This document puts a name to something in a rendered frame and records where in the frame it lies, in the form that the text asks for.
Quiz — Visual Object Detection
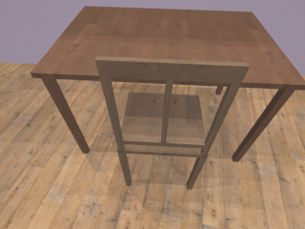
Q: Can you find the table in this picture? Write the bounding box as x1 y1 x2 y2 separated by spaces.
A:
30 6 305 162

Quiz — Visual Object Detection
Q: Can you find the chair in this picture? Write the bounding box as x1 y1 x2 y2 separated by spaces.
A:
95 56 250 190

